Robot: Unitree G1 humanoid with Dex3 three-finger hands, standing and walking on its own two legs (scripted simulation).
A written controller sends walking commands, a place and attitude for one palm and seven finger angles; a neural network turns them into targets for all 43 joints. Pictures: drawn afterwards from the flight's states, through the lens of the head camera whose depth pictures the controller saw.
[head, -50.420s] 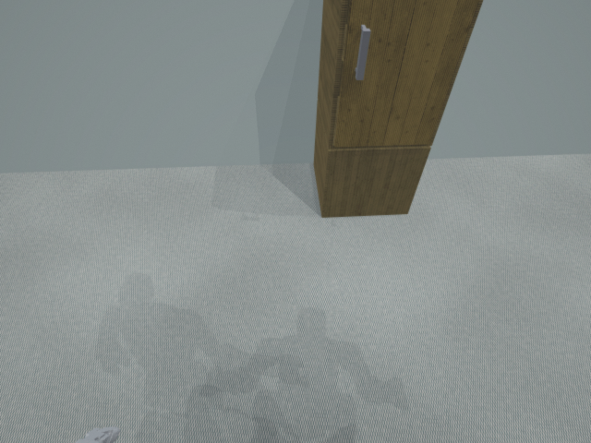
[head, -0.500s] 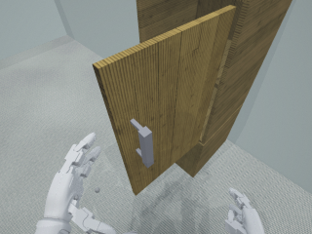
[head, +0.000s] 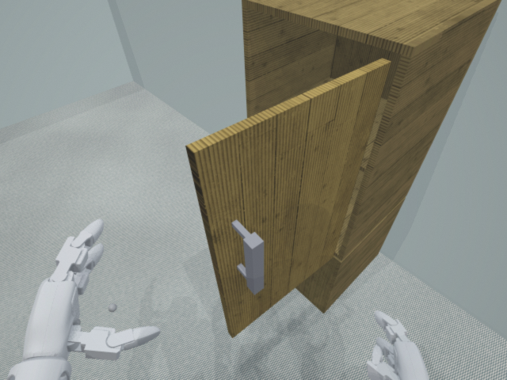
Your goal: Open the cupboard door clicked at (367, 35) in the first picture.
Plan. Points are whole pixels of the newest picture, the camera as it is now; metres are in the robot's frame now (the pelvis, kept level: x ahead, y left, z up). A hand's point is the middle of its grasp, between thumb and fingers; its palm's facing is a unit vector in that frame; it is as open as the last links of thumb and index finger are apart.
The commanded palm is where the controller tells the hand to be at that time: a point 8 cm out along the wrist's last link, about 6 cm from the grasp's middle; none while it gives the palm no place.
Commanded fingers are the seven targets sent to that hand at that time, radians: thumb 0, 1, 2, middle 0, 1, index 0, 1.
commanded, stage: draw the hand back to the body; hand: left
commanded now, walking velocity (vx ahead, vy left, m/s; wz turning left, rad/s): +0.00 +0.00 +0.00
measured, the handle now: (247, 257) +0.31 +0.05 +0.04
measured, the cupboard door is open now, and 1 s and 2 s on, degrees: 85 85 85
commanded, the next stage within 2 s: step back with the hand held close in 0.82 s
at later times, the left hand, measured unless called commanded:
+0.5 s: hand (46, 257) +0.20 +0.26 +0.18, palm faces +0.47 -0.79 -0.41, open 8.5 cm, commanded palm +0.15 +0.29 +0.19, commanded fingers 0.00 0.90 0.90 -0.20 -0.30 -0.20 -0.30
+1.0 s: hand (56, 258) +0.20 +0.25 +0.18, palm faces +0.45 -0.79 -0.41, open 7.4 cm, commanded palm +0.15 +0.29 +0.19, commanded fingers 0.00 0.90 0.90 -0.20 -0.30 -0.20 -0.30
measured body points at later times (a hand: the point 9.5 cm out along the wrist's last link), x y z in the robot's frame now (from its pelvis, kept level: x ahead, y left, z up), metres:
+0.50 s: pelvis +0.01 +0.00 +0.02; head -0.01 -0.02 +0.47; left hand +0.17 +0.30 +0.20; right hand +0.20 -0.22 -0.06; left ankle -0.01 +0.11 -0.72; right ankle -0.02 -0.12 -0.72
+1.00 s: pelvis +0.00 -0.01 +0.02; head -0.01 -0.03 +0.47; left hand +0.17 +0.29 +0.21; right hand +0.19 -0.23 -0.07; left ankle -0.01 +0.11 -0.72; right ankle -0.02 -0.12 -0.72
